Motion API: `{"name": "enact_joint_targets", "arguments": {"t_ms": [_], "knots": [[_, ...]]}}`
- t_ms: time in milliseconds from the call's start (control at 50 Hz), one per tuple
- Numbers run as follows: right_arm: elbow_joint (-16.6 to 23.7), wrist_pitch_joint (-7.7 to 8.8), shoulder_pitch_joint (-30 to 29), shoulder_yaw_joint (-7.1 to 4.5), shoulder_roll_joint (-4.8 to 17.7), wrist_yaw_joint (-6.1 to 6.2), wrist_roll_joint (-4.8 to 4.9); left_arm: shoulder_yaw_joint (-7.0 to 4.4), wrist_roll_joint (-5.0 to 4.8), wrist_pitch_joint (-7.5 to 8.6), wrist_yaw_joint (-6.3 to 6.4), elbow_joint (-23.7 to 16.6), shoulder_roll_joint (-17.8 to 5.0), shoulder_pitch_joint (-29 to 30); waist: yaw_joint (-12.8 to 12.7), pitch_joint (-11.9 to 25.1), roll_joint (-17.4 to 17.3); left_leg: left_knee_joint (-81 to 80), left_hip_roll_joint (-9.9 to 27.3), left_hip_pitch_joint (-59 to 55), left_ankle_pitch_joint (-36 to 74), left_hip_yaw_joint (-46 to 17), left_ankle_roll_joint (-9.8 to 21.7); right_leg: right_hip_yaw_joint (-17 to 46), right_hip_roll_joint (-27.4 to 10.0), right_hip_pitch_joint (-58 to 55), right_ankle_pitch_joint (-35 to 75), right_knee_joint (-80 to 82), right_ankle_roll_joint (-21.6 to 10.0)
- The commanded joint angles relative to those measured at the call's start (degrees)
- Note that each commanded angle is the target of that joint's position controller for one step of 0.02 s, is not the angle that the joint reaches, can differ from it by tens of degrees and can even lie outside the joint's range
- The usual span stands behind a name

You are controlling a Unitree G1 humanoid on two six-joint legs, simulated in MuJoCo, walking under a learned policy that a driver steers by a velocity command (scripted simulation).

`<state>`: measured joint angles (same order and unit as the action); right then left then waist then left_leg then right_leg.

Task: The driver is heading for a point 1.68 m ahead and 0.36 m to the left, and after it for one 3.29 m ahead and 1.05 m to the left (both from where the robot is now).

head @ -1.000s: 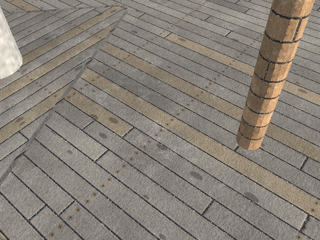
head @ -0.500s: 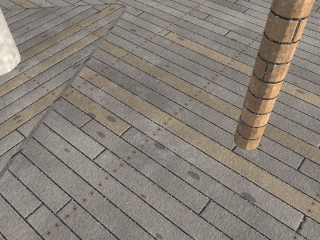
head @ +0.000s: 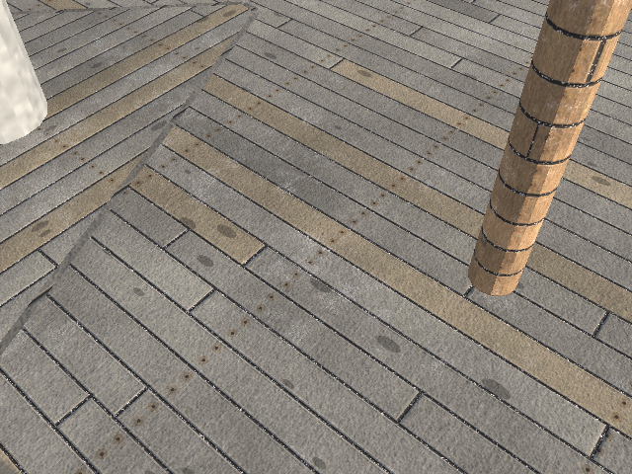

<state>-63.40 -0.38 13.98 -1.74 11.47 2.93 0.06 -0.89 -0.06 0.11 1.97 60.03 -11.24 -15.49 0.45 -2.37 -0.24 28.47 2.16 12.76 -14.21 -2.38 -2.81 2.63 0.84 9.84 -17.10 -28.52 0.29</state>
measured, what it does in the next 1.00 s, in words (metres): walks ahead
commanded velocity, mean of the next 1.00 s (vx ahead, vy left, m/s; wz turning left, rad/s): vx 0.11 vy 0.00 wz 0.00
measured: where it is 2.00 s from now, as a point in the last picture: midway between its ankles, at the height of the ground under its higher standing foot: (328, 403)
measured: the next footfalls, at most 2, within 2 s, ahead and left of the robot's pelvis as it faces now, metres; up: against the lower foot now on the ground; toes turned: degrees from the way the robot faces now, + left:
right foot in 1.26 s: +0.42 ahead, -0.11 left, +0.00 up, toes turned -2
left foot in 1.80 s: +0.72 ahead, +0.12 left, +0.00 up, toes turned +2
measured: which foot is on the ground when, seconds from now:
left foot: down 0.00-1.00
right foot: down 0.00-0.86, up 0.88-1.00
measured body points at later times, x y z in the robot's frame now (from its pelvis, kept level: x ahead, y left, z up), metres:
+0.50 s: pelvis +0.00 +0.01 +0.00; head +0.01 +0.01 +0.45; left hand -0.01 +0.24 -0.16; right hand +0.00 -0.23 -0.16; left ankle +0.01 +0.15 -0.74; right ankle -0.02 -0.12 -0.74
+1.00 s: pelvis +0.10 +0.04 +0.00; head +0.10 +0.05 +0.45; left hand +0.15 +0.29 -0.14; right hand +0.01 -0.19 -0.14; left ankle +0.02 +0.14 -0.74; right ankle +0.06 -0.10 -0.64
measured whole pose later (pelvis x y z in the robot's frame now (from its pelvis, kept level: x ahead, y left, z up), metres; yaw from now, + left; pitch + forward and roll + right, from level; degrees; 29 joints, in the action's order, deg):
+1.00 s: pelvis +0.10 +0.04 +0.00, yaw +0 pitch +1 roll +0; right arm -62.4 6.4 28.6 -1.1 9.8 -0.6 0.5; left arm -2.1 -2.0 6.4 -0.1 56.9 -13.6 -16.8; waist 2.2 1.3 1.3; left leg 22.6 -1.2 4.6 -19.3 0.2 1.8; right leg 0.1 -1.8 29.1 -18.7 -67.4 -4.2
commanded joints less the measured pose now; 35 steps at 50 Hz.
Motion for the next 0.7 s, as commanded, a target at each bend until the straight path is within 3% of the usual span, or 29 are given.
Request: {"name": "enact_joint_targets", "arguments": {"t_ms": [20, 580, 620, 660, 700], "knots": [[0.82, 0.31, 2.84, -0.7, 5.48, 0.15, 0.01, -0.79, -0.02, 0.32, 0.18, -0.72, -5.39, -3.0, -0.05, -1.04, 0.15, -3.77, -0.83, -1.51, 6.75, 1.52, 1.11, 0.22, -0.85, 4.24, 7.48, 6.09, -0.84], [0.45, 0.42, 6.37, 0.26, 3.79, 0.05, 0.14, 0.04, -0.18, 0.26, 0.46, 1.91, -3.65, -6.87, -0.28, -1.91, 0.05, -3.56, -1.4, -0.27, 5.81, 1.53, 1.81, -0.64, -0.59, 5.16, 6.48, 5.47, -0.22], [-0.22, 0.23, 7.66, 0.33, 3.21, 0.21, 0.36, -0.01, -0.46, 0.03, 0.68, 2.67, -3.46, -8.31, -0.35, -1.25, 0.5, -2.61, -3.28, 0.08, -8.09, 3.25, 2.36, -1.5, 0.63, 5.64, -8.02, 5.64, -1.05], [0.51, 0.49, 7.17, -0.1, 4.3, 0.42, 0.74, -0.63, -0.95, 0.07, 1.0, 1.72, -5.25, -7.93, -0.59, -5.58, 1.35, -0.99, -3.82, 5.53, -23.9, 3.14, 4.11, 0.45, -0.24, 10.17, -24.81, 6.04, -3.4], [1.5, 1.93, 6.66, 0.08, 3.11, -0.01, 0.97, -0.88, -1.42, 1.15, 0.78, 1.18, -5.58, -9.08, -1.1, -8.19, 2.74, 0.94, -2.79, 9.0, -23.74, 2.03, 5.15, 5.03, -3.52, 11.16, -28.0, 7.61, -5.62]]}}
Keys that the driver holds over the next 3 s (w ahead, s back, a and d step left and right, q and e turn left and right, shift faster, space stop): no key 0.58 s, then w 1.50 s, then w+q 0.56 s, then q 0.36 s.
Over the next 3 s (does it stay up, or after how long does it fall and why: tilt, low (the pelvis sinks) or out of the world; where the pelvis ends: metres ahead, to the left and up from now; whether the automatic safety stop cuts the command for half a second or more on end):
stays up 1.12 0.09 -0.01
